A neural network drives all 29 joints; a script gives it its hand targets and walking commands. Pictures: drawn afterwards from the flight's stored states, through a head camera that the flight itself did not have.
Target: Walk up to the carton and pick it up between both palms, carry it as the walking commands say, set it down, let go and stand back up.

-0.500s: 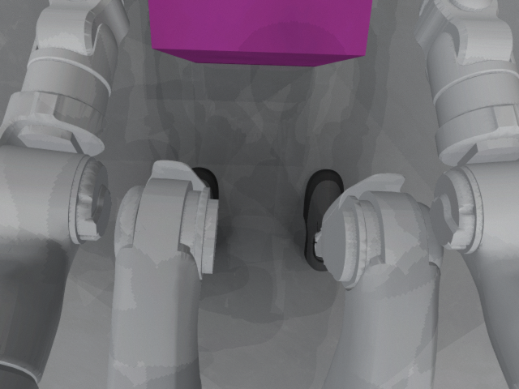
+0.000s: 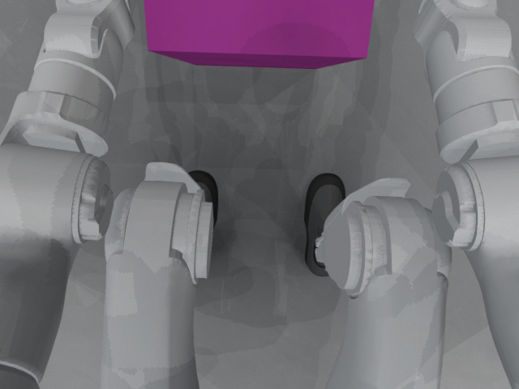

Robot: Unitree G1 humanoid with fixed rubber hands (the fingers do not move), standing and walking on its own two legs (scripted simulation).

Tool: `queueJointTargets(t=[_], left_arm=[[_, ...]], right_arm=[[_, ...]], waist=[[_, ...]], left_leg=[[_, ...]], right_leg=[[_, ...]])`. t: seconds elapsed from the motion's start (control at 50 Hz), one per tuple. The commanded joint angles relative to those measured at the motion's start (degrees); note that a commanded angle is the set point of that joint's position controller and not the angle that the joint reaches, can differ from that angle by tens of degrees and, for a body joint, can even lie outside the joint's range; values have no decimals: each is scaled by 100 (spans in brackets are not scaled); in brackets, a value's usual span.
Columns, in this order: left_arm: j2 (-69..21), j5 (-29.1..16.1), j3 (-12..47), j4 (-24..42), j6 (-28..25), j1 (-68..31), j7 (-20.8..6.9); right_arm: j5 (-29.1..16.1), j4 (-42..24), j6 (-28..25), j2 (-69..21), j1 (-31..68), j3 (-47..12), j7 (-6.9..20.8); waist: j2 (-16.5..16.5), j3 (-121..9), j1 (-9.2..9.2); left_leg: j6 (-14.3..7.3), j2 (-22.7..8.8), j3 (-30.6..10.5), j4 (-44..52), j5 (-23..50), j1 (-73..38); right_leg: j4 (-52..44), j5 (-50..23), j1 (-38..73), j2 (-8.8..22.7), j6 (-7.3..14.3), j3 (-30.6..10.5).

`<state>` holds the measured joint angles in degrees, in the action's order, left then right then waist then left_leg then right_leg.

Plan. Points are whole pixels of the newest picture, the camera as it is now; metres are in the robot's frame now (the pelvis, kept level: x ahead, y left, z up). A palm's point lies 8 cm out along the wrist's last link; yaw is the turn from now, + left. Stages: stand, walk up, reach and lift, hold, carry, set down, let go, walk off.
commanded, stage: reach and lift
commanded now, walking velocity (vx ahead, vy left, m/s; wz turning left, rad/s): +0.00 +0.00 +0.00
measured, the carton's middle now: out of the picture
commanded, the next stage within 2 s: none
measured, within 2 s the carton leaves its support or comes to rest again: leaves its support in 1.00 s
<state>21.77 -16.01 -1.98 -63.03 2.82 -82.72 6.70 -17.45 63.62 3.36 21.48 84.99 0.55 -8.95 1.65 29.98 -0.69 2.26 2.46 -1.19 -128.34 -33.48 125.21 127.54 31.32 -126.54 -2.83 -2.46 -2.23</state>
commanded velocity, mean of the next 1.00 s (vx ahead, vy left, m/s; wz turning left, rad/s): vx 0.00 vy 0.00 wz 0.00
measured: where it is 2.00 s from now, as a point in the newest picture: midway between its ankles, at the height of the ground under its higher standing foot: (260, 239)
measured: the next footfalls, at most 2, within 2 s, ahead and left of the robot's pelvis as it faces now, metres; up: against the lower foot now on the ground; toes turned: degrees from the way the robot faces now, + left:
none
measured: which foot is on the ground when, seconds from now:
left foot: down 0.00-1.00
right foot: down 0.00-1.00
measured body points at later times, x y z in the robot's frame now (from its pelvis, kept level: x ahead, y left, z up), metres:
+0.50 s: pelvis +0.00 +0.00 +0.01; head +0.38 +0.01 +0.23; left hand +0.55 +0.17 -0.19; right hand +0.56 -0.13 -0.18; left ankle +0.12 +0.12 -0.33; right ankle +0.13 -0.12 -0.33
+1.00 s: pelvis +0.00 +0.00 -0.01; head +0.37 +0.01 +0.24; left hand +0.55 +0.17 -0.19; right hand +0.57 -0.13 -0.17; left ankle +0.12 +0.12 -0.33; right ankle +0.13 -0.13 -0.33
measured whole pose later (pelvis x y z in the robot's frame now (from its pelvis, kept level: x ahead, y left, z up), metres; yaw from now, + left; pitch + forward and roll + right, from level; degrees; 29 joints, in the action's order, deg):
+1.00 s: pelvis +0.00 +0.00 -0.01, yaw +1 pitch +28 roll +0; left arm 17.9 -11.5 -3.3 -63.1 9.5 -85.0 6.8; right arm -7.9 63.4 9.7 15.8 87.5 9.3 -8.0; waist 1.3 29.9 -0.7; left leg 2.3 3.8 -1.4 -131.2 -34.7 124.3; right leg 130.6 33.6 -124.7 -4.7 -4.2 -3.2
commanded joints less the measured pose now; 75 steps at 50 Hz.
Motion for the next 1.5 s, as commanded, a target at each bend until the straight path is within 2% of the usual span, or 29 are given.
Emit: queueJointTargets(t=[0.0,0.12,0.16,0.26,0.36,0.4,0.44,0.48,0.58,0.64,0.66,0.76,0.88,0.94,1.02,1.14,1.28,1.32,1.48], left_arm=[[528,-50,15,839,-207,-1835,17],[271,-53,95,666,-218,-1917,44],[206,-4,69,656,-237,-1993,67],[-89,-1,190,534,-271,-2114,57],[-505,-21,343,568,-306,-2274,27],[-887,-38,483,541,-309,-2423,-48],[-1326,11,542,584,-312,-2652,-150],[-2016,64,662,621,-285,-2908,-320],[-4750,155,1164,757,-25,-3828,-1119],[-5380,309,958,861,154,-3819,-1411],[-5473,354,915,936,185,-3790,-1478],[-6002,314,935,1231,299,-3676,-1646],[-6310,168,1088,1480,375,-3584,-1701],[-6289,59,1181,1932,390,-3792,-1656],[-6279,-16,1299,2472,435,-4091,-1552],[-6182,60,1314,2847,564,-4596,-1472],[-6130,269,1276,3018,787,-4890,-1457],[-6295,320,1281,2972,888,-4842,-1477],[-6608,446,1432,3410,1160,-4889,-1494]], right_arm=[[7,-910,-222,436,1660,67,-20],[61,-768,-257,224,1731,45,-24],[75,-714,-265,129,1752,35,-33],[181,-569,-303,-161,1798,23,-50],[305,-486,-363,-455,1800,36,-65],[301,-491,-367,-854,1938,-99,11],[302,-544,-347,-1413,2218,-255,124],[347,-542,-313,-2122,2447,-380,288],[553,-666,-67,-4896,3315,-752,1038],[749,-796,140,-5520,3229,-569,1313],[785,-845,192,-5720,3190,-549,1389],[745,-1017,316,-6244,3058,-530,1590],[671,-1247,390,-6494,3029,-567,1649],[606,-1518,465,-6647,3094,-623,1624],[569,-1830,572,-6750,3218,-681,1587],[744,-1895,816,-6893,3302,-658,1575],[838,-1967,1107,-7117,3452,-728,1611],[904,-2054,1168,-7100,3504,-728,1625],[965,-2458,1402,-7286,3618,-941,1675]], waist=[[-31,-9404,-156],[-50,-9166,-126],[-118,-9153,-174],[-80,-8970,-51],[-194,-8945,69],[-159,-8839,74],[-118,-8816,-14],[-101,-8731,11],[-32,-8306,145],[5,-8111,159],[20,-8102,111],[-35,-8198,57],[-33,-8560,71],[23,-9312,50],[-102,-10208,22],[-91,-10697,46],[-58,-11222,-141],[-74,-11362,-95],[-61,-12150,-101]], left_leg=[[4,-52,425,1168,1974,-3415],[4,-7,393,1234,1909,-3392],[19,17,406,1257,1946,-3418],[14,55,366,1292,1897,-3298],[56,135,355,1283,1993,-3383],[51,160,343,1292,1976,-3378],[38,192,370,1246,1996,-3284],[22,234,358,1229,1917,-3232],[-23,391,397,1092,1645,-2909],[-48,464,493,1031,1574,-2662],[-64,478,530,1005,1602,-2652],[-125,498,568,901,1810,-2692],[-149,524,556,849,2131,-2972],[-146,544,587,822,2373,-3341],[-109,556,597,911,2613,-3934],[-92,554,697,1111,2170,-4042],[-109,530,807,1351,1738,-4140],[-108,532,794,1429,1641,-4204],[-94,557,786,1641,1800,-4632]], right_leg=[[-794,-2004,4307,6,-18,551],[-830,-1872,4102,-37,-17,575],[-843,-1888,4095,-62,-7,561],[-887,-1876,4058,-111,-16,561],[-898,-1968,4072,-161,19,554],[-907,-1931,4024,-181,25,568],[-907,-1959,4043,-217,27,537],[-882,-1897,3985,-263,33,569],[-795,-1594,3630,-391,86,651],[-746,-1528,3503,-438,107,729],[-725,-1537,3488,-451,101,752],[-615,-1720,3460,-520,128,758],[-563,-2016,3580,-565,142,791],[-565,-2247,3964,-599,123,805],[-620,-2391,4208,-607,98,843],[-869,-2016,4410,-565,74,858],[-1132,-1635,4582,-558,60,857],[-1219,-1522,4580,-553,63,869],[-1445,-1596,4761,-582,64,895]])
